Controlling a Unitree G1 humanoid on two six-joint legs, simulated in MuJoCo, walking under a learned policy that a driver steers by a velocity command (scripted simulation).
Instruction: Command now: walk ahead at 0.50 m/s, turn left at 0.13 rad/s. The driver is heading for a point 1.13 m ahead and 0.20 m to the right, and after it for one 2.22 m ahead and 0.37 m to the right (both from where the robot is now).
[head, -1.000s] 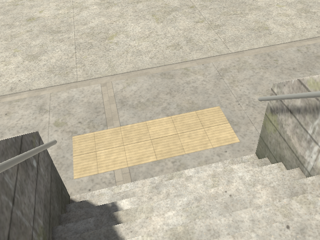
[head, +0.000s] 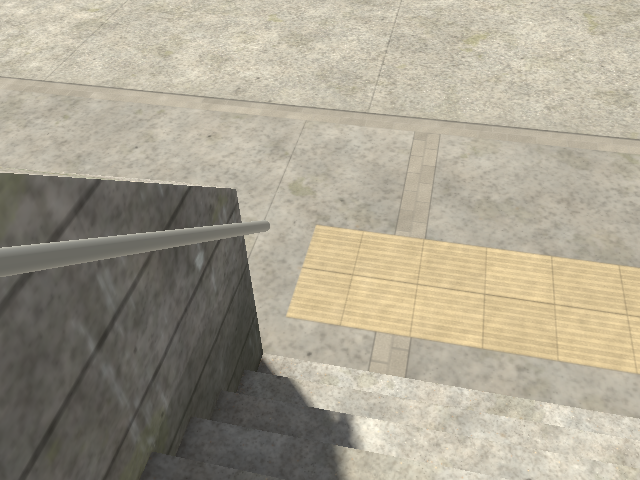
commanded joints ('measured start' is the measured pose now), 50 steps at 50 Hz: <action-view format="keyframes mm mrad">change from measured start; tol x64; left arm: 1 -125 122 22 -68 18 -11 13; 50 -164 109 25 -140 -12 24 8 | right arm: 1 -108 -23 5 -83 18 -22 5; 50 -56 -48 -5 -141 -17 15 -17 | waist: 1 0 -184 193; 50 -35 -157 120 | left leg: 1 224 52 71 -194 107 8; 8 1190 363 -51 15 411 61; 12 557 384 -204 -303 -907 173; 31 241 315 142 643 -279 97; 34 -391 42 207 1475 -1420 28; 50 -30 31 47 113 -80 -78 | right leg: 1 -257 -166 209 -191 475 -141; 5 -95 -107 211 323 852 -180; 8 -816 51 148 1042 -174 -123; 22 -446 25 189 -121 1437 -31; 32 194 -54 135 -784 927 -189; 34 541 -173 246 -218 1808 -209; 38 230 -320 678 -545 530 -349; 50 -283 -84 491 -278 313 -208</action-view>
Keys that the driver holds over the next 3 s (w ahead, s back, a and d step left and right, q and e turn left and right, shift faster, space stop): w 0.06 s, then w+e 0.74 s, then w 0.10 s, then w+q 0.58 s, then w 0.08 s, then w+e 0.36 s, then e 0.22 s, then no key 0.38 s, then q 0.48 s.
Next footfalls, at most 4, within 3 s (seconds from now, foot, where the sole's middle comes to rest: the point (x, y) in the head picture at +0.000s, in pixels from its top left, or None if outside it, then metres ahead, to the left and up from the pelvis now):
0.12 left None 0.19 0.11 -0.89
0.64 right None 0.39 -0.10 -1.10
1.20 left None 0.65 0.00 -1.30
1.68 right None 0.87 -0.17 -1.51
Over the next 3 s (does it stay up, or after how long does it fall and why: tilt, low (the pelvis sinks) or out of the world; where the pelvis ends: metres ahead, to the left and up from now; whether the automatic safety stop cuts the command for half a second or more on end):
stays up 1.04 -0.14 -0.95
